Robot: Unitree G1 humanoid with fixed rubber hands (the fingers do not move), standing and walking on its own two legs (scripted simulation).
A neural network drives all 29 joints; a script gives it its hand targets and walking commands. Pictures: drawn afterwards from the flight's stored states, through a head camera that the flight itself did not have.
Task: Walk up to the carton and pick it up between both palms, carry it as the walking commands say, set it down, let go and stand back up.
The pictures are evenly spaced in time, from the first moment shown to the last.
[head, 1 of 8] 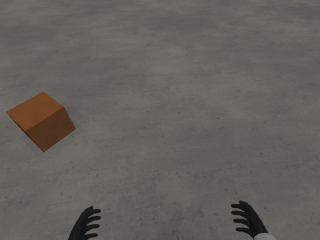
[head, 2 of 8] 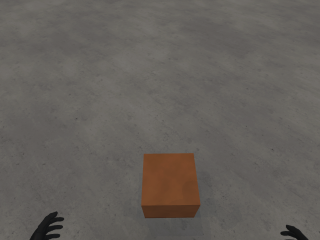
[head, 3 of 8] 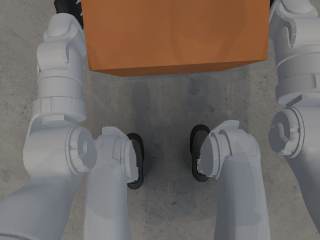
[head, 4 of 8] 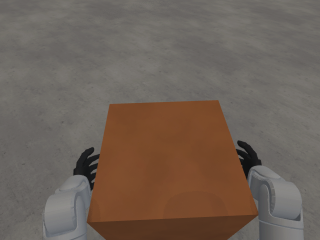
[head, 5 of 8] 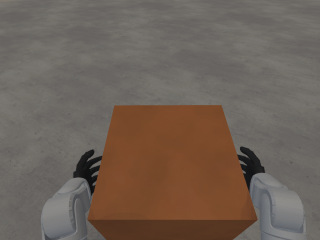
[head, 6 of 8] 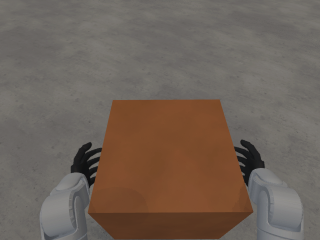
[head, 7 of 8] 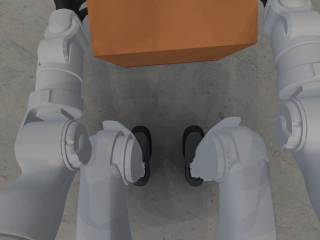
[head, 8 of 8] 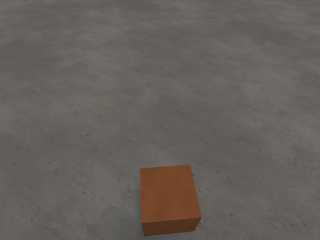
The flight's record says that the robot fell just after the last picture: no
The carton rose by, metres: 0.66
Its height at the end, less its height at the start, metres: +0.00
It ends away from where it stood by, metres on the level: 5.99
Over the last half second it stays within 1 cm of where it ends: yes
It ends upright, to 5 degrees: yes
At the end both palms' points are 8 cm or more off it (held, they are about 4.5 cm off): yes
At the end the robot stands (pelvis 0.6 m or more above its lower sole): yes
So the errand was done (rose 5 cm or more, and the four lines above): yes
